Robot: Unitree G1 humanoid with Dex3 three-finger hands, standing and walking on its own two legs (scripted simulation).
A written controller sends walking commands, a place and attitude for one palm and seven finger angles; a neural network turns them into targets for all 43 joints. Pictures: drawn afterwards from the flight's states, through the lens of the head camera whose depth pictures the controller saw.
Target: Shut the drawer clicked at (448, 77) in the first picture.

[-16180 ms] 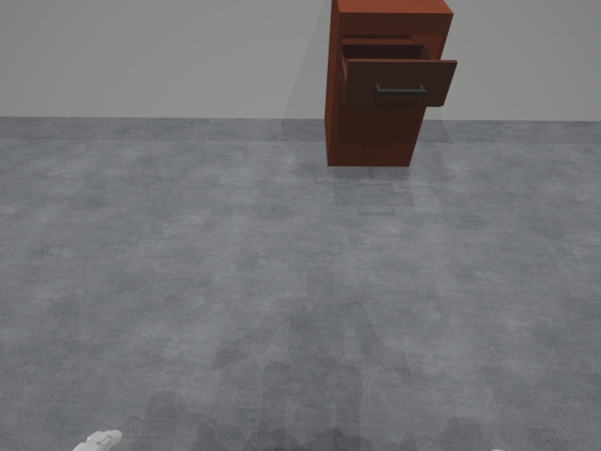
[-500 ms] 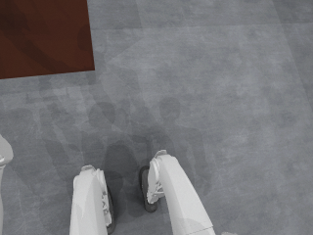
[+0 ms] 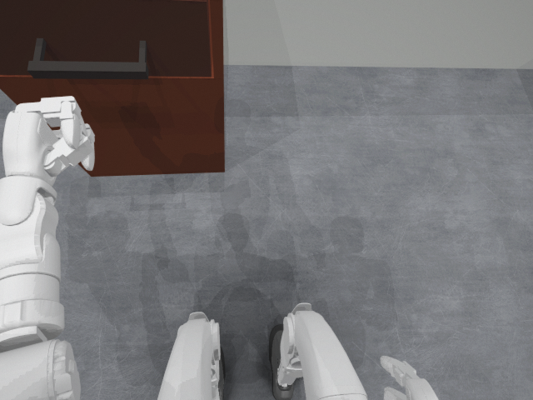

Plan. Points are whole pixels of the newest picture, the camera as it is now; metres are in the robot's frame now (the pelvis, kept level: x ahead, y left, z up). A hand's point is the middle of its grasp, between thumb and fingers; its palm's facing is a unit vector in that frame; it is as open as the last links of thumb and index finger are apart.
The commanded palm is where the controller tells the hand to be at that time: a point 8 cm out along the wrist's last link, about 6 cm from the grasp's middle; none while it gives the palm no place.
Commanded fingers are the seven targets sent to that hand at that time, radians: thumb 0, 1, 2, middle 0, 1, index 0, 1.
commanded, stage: draw the hand back to the body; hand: left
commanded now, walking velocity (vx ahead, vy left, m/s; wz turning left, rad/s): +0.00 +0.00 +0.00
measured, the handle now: (91, 59) +0.64 +0.28 -0.06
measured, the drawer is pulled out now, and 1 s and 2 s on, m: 0.00 0.00 0.00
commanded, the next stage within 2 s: step back with the hand held close in 1.08 s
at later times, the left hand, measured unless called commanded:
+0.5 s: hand out of the picture +0.32 +0.24 +0.16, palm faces +0.30 -0.90 -0.32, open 3.3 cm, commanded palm +0.27 +0.28 +0.19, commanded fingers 0.00 0.90 0.90 -1.40 -1.60 -1.40 -1.60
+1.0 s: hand out of the picture +0.21 +0.23 +0.30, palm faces +0.46 -0.79 -0.41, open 3.3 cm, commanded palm +0.17 +0.26 +0.31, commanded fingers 0.00 0.90 0.90 -1.40 -1.60 -1.40 -1.60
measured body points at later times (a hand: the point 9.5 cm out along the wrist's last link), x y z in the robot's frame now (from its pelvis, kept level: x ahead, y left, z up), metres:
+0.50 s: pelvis +0.05 +0.00 +0.11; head +0.08 -0.01 +0.56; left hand +0.30 +0.29 +0.18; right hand +0.23 -0.22 +0.02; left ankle +0.01 +0.08 -0.61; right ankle +0.05 -0.12 -0.61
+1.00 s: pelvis +0.05 -0.02 +0.13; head +0.04 -0.06 +0.58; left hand +0.18 +0.26 +0.33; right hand +0.26 -0.22 +0.05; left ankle +0.01 +0.08 -0.61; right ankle +0.05 -0.12 -0.61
